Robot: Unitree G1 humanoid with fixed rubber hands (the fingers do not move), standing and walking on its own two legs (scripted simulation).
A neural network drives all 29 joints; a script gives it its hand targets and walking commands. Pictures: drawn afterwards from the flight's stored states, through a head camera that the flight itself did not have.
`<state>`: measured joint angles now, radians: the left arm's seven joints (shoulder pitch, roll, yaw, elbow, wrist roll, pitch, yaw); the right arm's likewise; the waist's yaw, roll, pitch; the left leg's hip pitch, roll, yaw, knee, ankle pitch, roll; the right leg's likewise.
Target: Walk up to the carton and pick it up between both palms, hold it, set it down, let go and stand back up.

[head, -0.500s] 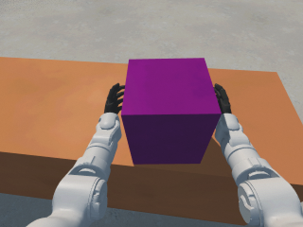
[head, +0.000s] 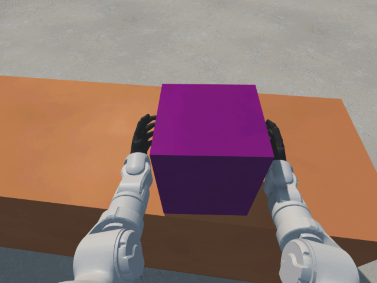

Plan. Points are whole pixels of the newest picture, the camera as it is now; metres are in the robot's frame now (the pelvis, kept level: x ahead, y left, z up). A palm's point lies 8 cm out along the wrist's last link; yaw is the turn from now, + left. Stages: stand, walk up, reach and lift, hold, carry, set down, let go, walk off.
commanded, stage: reach and lift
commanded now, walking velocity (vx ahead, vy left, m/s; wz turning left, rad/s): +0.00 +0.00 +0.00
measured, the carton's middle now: (206, 153) +0.42 +0.00 +0.04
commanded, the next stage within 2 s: none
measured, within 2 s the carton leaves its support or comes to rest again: leaves its support in 0.94 s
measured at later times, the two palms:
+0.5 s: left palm (141, 150) +0.40 +0.15 +0.06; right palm (274, 156) +0.40 -0.15 +0.06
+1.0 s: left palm (141, 151) +0.39 +0.15 +0.07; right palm (277, 159) +0.38 -0.15 +0.07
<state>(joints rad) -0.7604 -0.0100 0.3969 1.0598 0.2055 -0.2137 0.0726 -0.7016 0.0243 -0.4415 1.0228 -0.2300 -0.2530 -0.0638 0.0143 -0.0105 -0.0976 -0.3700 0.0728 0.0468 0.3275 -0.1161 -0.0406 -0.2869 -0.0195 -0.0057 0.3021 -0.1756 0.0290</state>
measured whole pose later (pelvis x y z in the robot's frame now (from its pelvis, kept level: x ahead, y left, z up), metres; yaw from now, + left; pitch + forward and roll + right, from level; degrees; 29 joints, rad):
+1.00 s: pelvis +0.00 +0.00 +0.00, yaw +1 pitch +10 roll -1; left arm -0.72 -0.02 0.40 1.05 0.26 -0.30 0.08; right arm -0.65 0.03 -0.44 1.10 -0.31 -0.44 -0.13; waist 0.00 -0.03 -0.14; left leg -0.38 0.08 0.02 0.29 -0.09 -0.05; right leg -0.27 -0.01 -0.03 0.24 -0.14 0.02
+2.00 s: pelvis -0.02 +0.00 +0.00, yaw +1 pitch +11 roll -1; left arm -0.73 0.04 0.15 0.97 -0.03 -0.15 0.15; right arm -0.65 -0.07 -0.09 1.01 0.06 -0.29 -0.18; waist -0.01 0.00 -0.24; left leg -0.46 0.09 0.02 0.35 -0.08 -0.04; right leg -0.36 0.00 -0.03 0.31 -0.14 0.02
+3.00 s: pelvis -0.02 +0.00 +0.00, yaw +1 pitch -2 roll -1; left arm -0.77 0.04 0.23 0.41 0.18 0.67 0.11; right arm -0.74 -0.13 0.03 0.68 0.29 0.37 -0.21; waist -0.07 -0.02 -0.13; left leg -0.20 0.08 0.03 0.37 -0.13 -0.03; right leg -0.09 -0.02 -0.02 0.30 -0.17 0.03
